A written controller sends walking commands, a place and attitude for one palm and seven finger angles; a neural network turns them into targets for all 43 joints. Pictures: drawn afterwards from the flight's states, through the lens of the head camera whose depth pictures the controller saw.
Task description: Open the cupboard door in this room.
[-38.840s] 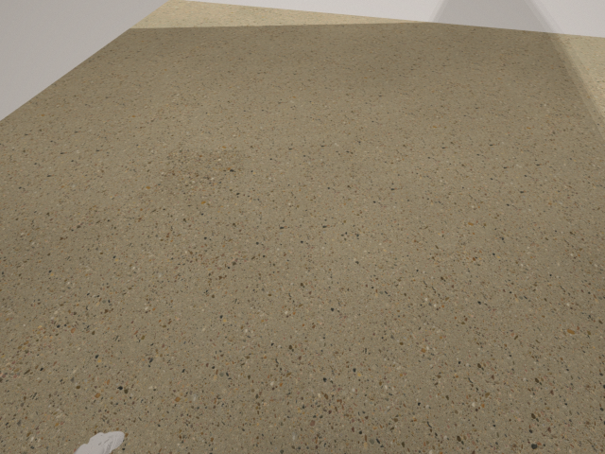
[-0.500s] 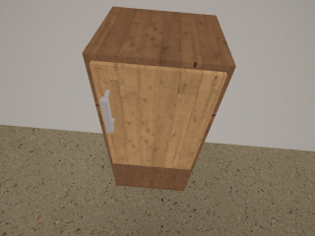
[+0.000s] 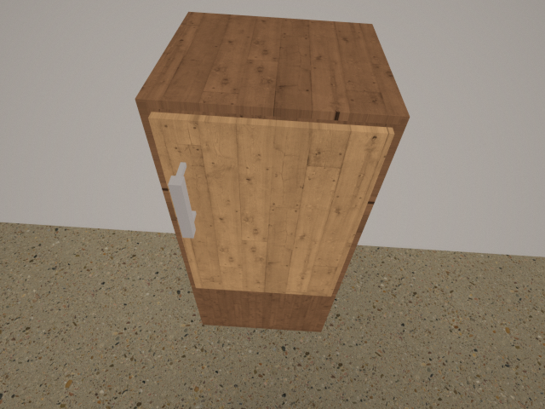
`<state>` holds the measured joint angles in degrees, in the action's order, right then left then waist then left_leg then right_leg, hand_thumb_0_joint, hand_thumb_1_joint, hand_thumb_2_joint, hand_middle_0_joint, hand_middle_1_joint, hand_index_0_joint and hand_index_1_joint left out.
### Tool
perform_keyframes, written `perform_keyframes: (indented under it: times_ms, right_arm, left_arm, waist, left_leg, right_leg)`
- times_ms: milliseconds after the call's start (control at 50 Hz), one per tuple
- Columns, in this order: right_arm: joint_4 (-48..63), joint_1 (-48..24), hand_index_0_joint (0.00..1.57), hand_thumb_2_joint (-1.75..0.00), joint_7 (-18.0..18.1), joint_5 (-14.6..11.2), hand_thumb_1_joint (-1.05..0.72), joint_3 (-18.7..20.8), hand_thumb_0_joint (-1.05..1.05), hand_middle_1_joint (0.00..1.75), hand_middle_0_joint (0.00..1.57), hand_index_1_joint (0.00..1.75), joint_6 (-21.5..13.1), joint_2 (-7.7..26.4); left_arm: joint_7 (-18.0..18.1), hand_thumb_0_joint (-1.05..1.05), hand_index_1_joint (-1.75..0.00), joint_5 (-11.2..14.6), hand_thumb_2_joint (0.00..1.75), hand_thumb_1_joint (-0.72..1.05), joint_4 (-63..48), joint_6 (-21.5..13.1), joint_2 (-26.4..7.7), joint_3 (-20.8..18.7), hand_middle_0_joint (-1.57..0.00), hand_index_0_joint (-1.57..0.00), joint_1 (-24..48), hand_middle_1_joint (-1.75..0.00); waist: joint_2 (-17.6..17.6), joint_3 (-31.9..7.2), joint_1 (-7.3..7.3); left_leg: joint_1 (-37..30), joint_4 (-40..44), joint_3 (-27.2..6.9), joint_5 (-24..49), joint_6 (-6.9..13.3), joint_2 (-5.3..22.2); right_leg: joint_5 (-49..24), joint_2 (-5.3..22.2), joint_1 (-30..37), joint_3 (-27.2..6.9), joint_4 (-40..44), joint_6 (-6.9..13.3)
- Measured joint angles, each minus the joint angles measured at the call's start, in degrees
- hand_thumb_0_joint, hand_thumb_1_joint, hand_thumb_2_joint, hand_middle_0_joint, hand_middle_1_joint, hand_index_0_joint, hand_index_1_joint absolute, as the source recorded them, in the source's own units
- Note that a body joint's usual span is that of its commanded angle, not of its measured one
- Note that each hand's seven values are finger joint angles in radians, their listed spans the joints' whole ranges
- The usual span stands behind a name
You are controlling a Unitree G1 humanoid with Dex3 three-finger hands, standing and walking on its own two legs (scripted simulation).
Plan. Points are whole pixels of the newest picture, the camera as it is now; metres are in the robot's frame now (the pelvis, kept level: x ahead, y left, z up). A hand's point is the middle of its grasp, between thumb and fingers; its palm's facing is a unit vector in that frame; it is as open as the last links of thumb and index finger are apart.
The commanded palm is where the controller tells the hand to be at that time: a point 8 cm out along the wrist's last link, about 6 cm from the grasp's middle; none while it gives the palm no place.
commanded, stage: look again from close up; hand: left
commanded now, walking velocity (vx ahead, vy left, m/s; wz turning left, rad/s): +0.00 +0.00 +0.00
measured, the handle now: (185, 201) +0.48 +0.20 -0.01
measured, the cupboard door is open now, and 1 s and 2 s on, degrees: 0 0 0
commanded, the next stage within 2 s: shuffle to correct the standing spot in 0.40 s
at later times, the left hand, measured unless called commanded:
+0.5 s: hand out of the picture +0.00 +0.16 -0.18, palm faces +0.01 -0.99 -0.16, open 7.4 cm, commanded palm none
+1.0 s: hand out of the picture +0.01 +0.17 -0.18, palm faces +0.02 -0.97 -0.23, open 7.4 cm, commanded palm none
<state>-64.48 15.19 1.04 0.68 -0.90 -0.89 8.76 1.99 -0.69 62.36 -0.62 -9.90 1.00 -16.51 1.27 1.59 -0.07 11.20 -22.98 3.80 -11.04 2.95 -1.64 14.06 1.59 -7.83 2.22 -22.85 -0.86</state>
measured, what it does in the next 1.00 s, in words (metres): shifts its weight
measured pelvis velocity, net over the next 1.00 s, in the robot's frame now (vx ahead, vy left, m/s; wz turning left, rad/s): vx -0.05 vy -0.02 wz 0.00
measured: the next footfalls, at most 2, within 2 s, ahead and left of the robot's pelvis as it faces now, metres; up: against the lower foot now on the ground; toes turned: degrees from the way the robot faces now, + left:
none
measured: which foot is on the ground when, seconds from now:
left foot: down 0.00-1.00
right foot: down 0.00-1.00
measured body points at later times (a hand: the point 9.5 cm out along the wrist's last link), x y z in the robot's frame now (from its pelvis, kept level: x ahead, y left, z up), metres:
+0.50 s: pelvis +0.01 +0.00 +0.00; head +0.02 +0.01 +0.45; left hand +0.00 +0.21 -0.16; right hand +0.01 -0.23 -0.15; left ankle +0.02 +0.08 -0.74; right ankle -0.02 -0.13 -0.74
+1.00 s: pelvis -0.05 -0.02 -0.02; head -0.03 -0.02 +0.43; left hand +0.01 +0.22 -0.16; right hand +0.00 -0.26 -0.17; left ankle -0.04 +0.09 -0.72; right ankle -0.02 -0.13 -0.74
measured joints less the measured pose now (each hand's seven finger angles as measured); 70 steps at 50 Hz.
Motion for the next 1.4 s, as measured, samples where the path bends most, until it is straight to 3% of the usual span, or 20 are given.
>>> perform_keyframes:
  times_ms: [540, 700, 900, 980, 1020, 1060, 1200, 1280, 1400]
  right_arm:
    - [-0.54, -0.24, 0.20, -0.89, 0.46, -0.13, -0.92, 0.17, 0.01, 0.30, 0.20, 0.30, -0.22, -0.16]
    - [2.06, -1.36, 0.20, -0.89, 0.69, -0.16, -0.92, 1.28, 0.01, 0.30, 0.20, 0.30, 0.68, -0.03]
    - [6.78, -4.66, 0.20, -0.89, 0.06, 0.30, -0.91, 3.33, 0.01, 0.30, 0.20, 0.30, 3.20, 1.50]
    - [7.24, -4.15, 0.20, -0.89, -0.22, 0.46, -0.91, 4.22, 0.01, 0.30, 0.20, 0.30, 3.76, 1.90]
    - [7.03, -3.14, 0.20, -0.89, -0.41, 0.39, -0.91, 3.98, 0.01, 0.30, 0.20, 0.30, 3.32, 1.73]
    - [6.55, -1.75, 0.20, -0.89, -0.46, 0.36, -0.91, 3.35, 0.01, 0.30, 0.20, 0.30, 2.41, 1.55]
    - [3.70, 2.45, 0.20, -0.89, -0.42, 0.92, -0.91, 1.19, 0.01, 0.30, 0.20, 0.30, 1.38, -0.86]
    - [2.22, 3.32, 0.20, -0.89, -0.02, 0.63, -0.91, 0.71, 0.01, 0.30, 0.20, 0.30, 0.91, -2.01]
    - [3.30, 3.76, 0.20, -0.89, -0.53, 0.69, -0.91, 0.35, 0.01, 0.30, 0.20, 0.30, 1.08, -1.21]
  left_arm:
    - [0.10, 0.00, -0.30, -0.02, 0.90, 0.90, 1.15, -0.05, 1.35, 0.21, -0.20, -0.20, -1.69, -0.30]
    - [0.29, 0.00, -0.30, -0.09, 0.90, 0.90, -1.54, 1.11, 0.84, -0.92, -0.20, -0.20, -0.26, -0.30]
    - [-0.05, 0.00, -0.30, -0.48, 0.90, 0.90, -6.33, 2.26, -0.37, -2.34, -0.20, -0.20, 2.79, -0.30]
    - [0.16, 0.00, -0.30, -0.92, 0.90, 0.90, -7.44, 2.77, -0.49, -2.49, -0.20, -0.20, 3.93, -0.30]
    - [0.14, 0.00, -0.30, -1.00, 0.90, 0.90, -7.80, 2.52, -0.63, -2.50, -0.20, -0.20, 4.01, -0.30]
    - [-0.07, 0.00, -0.30, -0.68, 0.90, 0.90, -7.79, 2.18, -0.75, -2.41, -0.20, -0.20, 3.72, -0.30]
    - [-0.97, 0.00, -0.30, -0.84, 0.90, 0.91, -5.09, 1.81, -0.97, -2.17, -0.20, -0.20, 2.12, -0.30]
    - [-1.06, 0.00, -0.30, -0.60, 0.90, 0.91, -2.72, 1.12, -0.70, -1.78, -0.20, -0.20, 0.34, -0.30]
    - [-0.18, 0.00, -0.30, -0.41, 0.90, 0.91, 0.27, 0.00, 1.46, 0.08, -0.20, -0.20, -2.68, -0.30]
  waist:
    - [0.21, 0.02, 0.34]
    - [0.29, 1.66, 0.48]
    - [-1.99, 3.56, 0.01]
    - [-1.61, 2.87, -0.02]
    - [-0.82, 2.00, 0.19]
    - [-0.35, 0.71, 0.17]
    - [1.60, -1.46, 0.52]
    - [1.47, -0.95, 0.41]
    - [-2.00, 0.14, -0.15]
  left_leg:
    - [-1.30, 0.81, 0.40, -0.54, -0.34, 0.24]
    - [0.81, -1.07, 0.92, -0.51, -0.50, 0.29]
    - [7.67, -9.41, 0.26, -1.75, -1.74, 2.03]
    - [10.58, -22.35, -2.21, -12.02, -2.76, 1.10]
    - [8.15, -19.52, -2.20, -12.55, -2.82, 1.22]
    - [4.16, -10.91, -2.50, -8.78, -2.50, 1.60]
    - [1.48, -4.19, -1.69, -2.89, -0.81, 0.40]
    - [0.45, -2.68, -1.27, -2.22, -1.00, 0.24]
    - [2.80, -7.30, -1.70, -4.67, -1.48, 1.39]
  right_leg:
    - [0.51, -0.26, 0.99, -0.46, 0.58, 0.25]
    - [1.48, -0.15, -2.25, -0.95, -3.40, 0.53]
    - [1.92, -1.58, -8.47, -0.41, -10.24, 2.04]
    - [1.71, -1.13, -9.62, 0.53, -11.32, 2.51]
    - [1.13, -0.79, -9.82, 0.60, -10.94, 2.15]
    - [0.87, -0.75, -10.31, 0.78, -10.96, 1.57]
    - [3.81, -0.13, -7.28, -0.30, -7.45, 1.64]
    - [-1.53, -0.08, -5.48, -0.80, -4.15, 0.88]
    - [-0.13, -1.09, -6.42, -0.26, -5.88, 1.12]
